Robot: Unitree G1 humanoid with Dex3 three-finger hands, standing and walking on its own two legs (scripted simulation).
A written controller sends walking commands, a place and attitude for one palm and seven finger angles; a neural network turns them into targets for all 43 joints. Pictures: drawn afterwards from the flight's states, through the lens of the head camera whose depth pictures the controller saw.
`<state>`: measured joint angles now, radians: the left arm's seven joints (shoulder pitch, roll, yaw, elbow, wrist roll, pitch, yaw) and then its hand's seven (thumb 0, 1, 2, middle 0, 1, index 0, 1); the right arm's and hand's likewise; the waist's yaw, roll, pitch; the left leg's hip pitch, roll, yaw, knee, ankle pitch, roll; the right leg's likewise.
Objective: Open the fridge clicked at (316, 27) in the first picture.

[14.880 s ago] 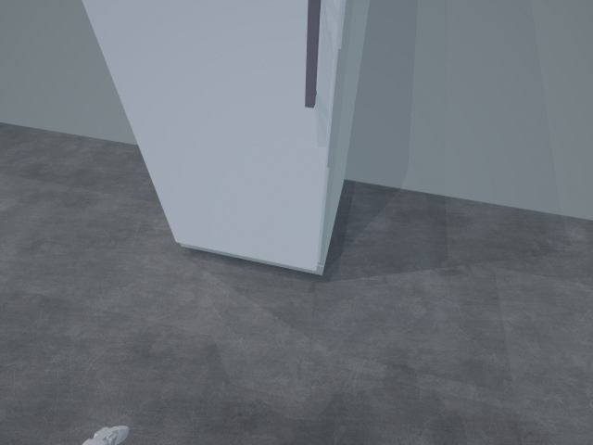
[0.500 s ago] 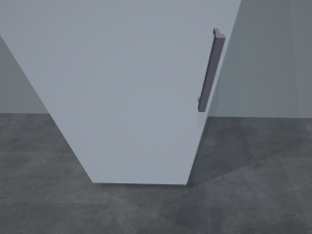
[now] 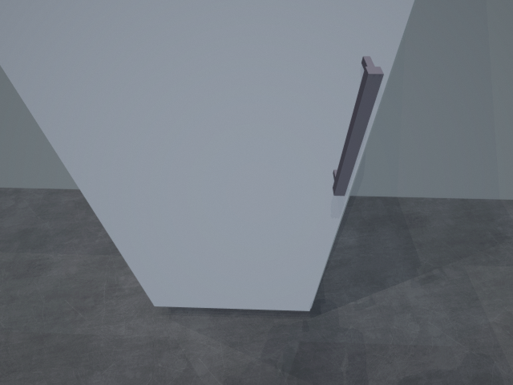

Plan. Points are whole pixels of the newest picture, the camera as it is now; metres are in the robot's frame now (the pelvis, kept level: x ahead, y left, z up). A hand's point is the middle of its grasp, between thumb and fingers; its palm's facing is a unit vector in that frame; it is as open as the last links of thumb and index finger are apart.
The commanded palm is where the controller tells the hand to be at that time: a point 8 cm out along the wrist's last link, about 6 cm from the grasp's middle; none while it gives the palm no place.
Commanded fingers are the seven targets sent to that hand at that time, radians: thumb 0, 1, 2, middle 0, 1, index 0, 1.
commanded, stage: look again from close up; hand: right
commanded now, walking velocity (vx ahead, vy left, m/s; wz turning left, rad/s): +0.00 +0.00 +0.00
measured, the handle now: (351, 134) +0.47 -0.12 +0.16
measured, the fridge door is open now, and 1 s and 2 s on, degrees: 0 0 0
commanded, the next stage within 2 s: raise the hand to about handle height in 0.22 s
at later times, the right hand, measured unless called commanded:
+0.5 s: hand (397, 372) +0.17 -0.20 -0.05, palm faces +0.21 +0.95 -0.21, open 7.4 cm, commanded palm +0.11 -0.22 -0.04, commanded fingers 0.00 -0.67 -0.80 0.22 0.45 0.22 0.45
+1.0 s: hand (408, 360) +0.17 -0.18 +0.03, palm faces +0.02 +0.99 -0.11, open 10.2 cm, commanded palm +0.14 -0.25 +0.04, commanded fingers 0.00 -0.08 -0.55 0.26 0.82 0.26 0.82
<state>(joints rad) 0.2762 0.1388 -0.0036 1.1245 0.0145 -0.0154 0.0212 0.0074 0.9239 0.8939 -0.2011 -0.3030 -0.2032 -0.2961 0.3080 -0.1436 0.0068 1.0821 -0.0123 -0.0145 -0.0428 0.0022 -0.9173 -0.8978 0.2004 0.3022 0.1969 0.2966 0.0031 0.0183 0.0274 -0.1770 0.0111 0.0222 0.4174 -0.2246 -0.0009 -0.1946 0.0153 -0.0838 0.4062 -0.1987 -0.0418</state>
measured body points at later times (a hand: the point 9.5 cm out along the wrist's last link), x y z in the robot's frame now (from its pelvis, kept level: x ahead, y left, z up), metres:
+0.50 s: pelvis +0.00 +0.00 -0.01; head +0.00 +0.01 +0.44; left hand +0.08 +0.26 -0.13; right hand +0.16 -0.25 -0.03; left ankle +0.00 +0.12 -0.74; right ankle +0.02 -0.09 -0.74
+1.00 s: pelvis -0.03 +0.05 -0.07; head +0.01 +0.05 +0.38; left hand +0.20 +0.24 -0.14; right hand +0.16 -0.23 +0.04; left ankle +0.00 +0.12 -0.74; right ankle +0.01 -0.09 -0.74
